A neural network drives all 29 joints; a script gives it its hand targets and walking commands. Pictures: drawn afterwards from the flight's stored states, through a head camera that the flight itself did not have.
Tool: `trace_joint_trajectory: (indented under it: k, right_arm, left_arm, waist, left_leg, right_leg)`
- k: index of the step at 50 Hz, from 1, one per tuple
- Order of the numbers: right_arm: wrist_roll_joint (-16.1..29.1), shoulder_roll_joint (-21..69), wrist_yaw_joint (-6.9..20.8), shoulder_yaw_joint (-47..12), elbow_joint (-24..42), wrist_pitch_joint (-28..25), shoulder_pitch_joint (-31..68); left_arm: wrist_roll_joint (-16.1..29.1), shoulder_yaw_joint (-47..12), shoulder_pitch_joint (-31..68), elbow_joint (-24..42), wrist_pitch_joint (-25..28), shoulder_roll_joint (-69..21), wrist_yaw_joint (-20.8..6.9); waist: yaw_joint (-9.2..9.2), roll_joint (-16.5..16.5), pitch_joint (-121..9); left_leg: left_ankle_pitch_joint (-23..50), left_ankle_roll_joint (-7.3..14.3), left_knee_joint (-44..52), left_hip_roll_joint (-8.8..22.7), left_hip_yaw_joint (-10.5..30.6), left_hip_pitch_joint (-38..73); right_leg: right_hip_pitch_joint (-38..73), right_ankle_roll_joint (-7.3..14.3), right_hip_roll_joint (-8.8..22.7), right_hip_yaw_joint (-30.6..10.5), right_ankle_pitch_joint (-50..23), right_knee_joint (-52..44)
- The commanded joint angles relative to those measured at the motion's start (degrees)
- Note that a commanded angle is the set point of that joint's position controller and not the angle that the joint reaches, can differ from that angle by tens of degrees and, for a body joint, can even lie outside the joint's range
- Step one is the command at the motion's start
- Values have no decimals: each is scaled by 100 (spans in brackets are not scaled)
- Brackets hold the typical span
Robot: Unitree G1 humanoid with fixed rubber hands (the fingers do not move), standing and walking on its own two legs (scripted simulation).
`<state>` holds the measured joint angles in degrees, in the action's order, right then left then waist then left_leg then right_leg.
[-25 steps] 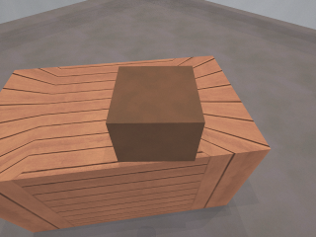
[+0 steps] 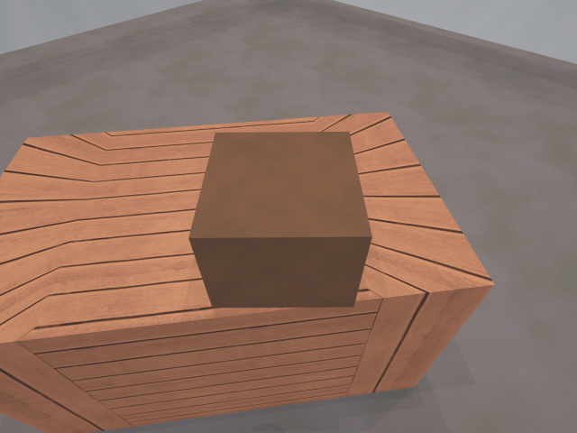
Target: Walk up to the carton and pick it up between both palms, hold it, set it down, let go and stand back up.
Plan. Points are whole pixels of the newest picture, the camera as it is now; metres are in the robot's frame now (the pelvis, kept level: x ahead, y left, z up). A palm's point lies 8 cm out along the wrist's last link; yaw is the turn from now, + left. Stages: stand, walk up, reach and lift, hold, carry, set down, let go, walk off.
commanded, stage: walk up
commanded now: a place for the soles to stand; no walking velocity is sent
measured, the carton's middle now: (282, 217) +0.53 +0.04 -0.03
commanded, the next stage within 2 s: reach and lift in 1.24 s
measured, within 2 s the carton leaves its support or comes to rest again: neither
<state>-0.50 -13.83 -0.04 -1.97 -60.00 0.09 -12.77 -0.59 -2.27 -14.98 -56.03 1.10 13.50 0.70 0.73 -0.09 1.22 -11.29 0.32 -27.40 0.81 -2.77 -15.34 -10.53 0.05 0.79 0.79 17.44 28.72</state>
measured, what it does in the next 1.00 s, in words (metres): stands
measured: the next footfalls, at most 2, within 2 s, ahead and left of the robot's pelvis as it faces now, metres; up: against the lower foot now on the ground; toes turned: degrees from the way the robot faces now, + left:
none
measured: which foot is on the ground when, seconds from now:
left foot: down 0.00-1.00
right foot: down 0.00-1.00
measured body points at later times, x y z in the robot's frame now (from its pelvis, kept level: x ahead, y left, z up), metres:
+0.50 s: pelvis +0.04 +0.00 +0.00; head +0.05 -0.01 +0.45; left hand +0.05 +0.25 -0.15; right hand +0.07 -0.25 -0.16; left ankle +0.04 +0.12 -0.74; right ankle -0.02 -0.12 -0.74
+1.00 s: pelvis +0.02 +0.00 +0.00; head +0.04 +0.01 +0.45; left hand -0.01 +0.25 -0.15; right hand +0.06 -0.24 -0.16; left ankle +0.04 +0.12 -0.74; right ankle -0.02 -0.12 -0.74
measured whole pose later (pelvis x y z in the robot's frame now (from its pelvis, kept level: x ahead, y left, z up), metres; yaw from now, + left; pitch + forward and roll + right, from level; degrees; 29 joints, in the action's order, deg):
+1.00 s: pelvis +0.02 +0.00 +0.00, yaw +8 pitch -1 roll -1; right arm -0.3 -12.6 -1.3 -3.0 -63.3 -0.5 -15.9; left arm -0.9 -2.7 -17.7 -61.1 0.1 13.3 1.1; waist 0.4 0.7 2.5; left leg -13.5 0.4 -30.1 -1.6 4.5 -15.2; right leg -4.4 -0.5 2.1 8.1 19.2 25.2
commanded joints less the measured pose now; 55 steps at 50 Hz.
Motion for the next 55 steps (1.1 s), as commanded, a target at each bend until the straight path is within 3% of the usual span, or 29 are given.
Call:
trace_joint_trajectory:
  k: [1,4,10,13,14,15,19,23,26,28,33,35,36,39,41,44,49,51,54,55]
  right_arm:
    - [-19,-744,-7,128,111,-36,-233]
    - [-10,-704,-8,112,43,-79,-350]
    - [-44,-723,-58,89,19,-188,-451]
    - [-37,-660,-80,88,-33,-173,-565]
    - [-43,-707,-93,87,-30,-161,-535]
    - [-35,-684,-97,86,-27,-156,-536]
    - [-34,-608,-106,76,-50,-122,-581]
    - [-47,-655,-131,66,-36,-108,-511]
    - [-31,-637,-135,71,-42,-97,-425]
    - [-36,-632,-132,66,-62,-93,-435]
    - [-5,-638,-138,56,-89,-103,-395]
    - [2,-683,-140,60,-87,-97,-373]
    - [6,-642,-145,67,-97,-89,-367]
    - [20,-690,-144,53,-110,-97,-417]
    - [14,-674,-146,53,-143,-102,-470]
    - [21,-657,-152,41,-133,-114,-428]
    - [8,-657,-162,44,-131,-119,-505]
    - [7,-615,-170,35,-152,-120,-610]
    - [6,-602,-176,25,-165,-128,-609]
    - [10,-597,-187,34,-140,-130,-658]
  left_arm:
    - [-15,155,-466,85,55,730,12]
    - [-19,149,-415,74,100,743,20]
    - [-25,113,-487,12,142,723,42]
    - [-9,125,-481,-4,94,717,54]
    - [-3,113,-472,-5,77,697,65]
    - [-16,101,-522,-18,69,688,65]
    - [-17,85,-590,-51,29,699,90]
    - [-26,112,-522,-66,-12,689,96]
    - [-11,114,-580,-78,-20,684,90]
    - [-16,135,-529,-94,-34,717,94]
    - [-27,116,-538,-127,-29,687,86]
    - [-12,88,-507,-168,-36,672,77]
    - [-33,98,-494,-174,-42,703,69]
    - [-30,72,-441,-203,-51,621,69]
    - [-35,72,-497,-243,-38,628,64]
    - [-4,56,-564,-331,-41,649,67]
    - [-33,64,-625,-399,-55,646,77]
    - [-25,61,-557,-394,-69,679,71]
    - [-40,34,-638,-453,-76,606,86]
    - [-42,42,-678,-488,-78,630,83]
  waist:
    - [-49,196,382]
    - [-15,41,422]
    - [-59,-4,-88]
    - [-7,-99,-239]
    - [-28,44,-195]
    - [-2,-66,-248]
    - [2,11,-155]
    - [-14,-74,96]
    - [-45,102,135]
    - [-28,50,188]
    - [-36,-84,66]
    - [-31,160,198]
    - [-26,81,250]
    - [4,297,413]
    - [-35,87,298]
    - [-51,45,258]
    - [-59,238,277]
    - [-42,79,241]
    - [-50,270,383]
    - [-53,168,279]
  left_leg:
    - [-823,202,686,412,876,84]
    - [-230,193,542,349,802,149]
    - [1462,281,145,430,775,458]
    - [1562,248,96,432,750,516]
    - [1717,255,52,431,743,527]
    - [1763,265,-18,414,741,592]
    - [1864,270,-116,382,701,485]
    - [1696,281,-73,378,830,245]
    - [1686,262,-113,352,782,301]
    - [1425,248,-28,345,827,170]
    - [1488,251,-73,304,930,279]
    - [1232,243,50,297,924,164]
    - [1123,240,70,290,959,190]
    - [982,241,216,302,1096,37]
    - [863,228,204,272,1152,-18]
    - [725,212,213,252,1174,44]
    - [664,181,198,170,1222,-12]
    - [733,187,215,165,1292,-75]
    - [937,221,147,159,1368,-190]
    - [1037,215,88,160,1378,-167]
  right_leg:
    - [-615,279,390,-572,782,-932]
    - [-567,289,474,-625,411,-978]
    - [66,250,547,-394,-1430,-641]
    - [248,244,535,-264,-1518,-561]
    - [225,220,543,-245,-1581,-528]
    - [218,220,552,-236,-1678,-537]
    - [319,220,591,-181,-1923,-507]
    - [334,218,553,-109,-1670,-555]
    - [260,221,588,-69,-1531,-608]
    - [296,217,560,-10,-1181,-652]
    - [370,233,599,-16,-1244,-713]
    - [289,241,604,-17,-903,-768]
    - [194,249,607,11,-653,-822]
    - [181,230,558,80,-330,-875]
    - [329,233,544,105,-289,-923]
    - [274,234,561,119,-66,-956]
    - [335,264,614,194,-8,-983]
    - [388,259,602,277,68,-935]
    - [437,236,629,266,-164,-917]
    - [484,231,619,322,-175,-914]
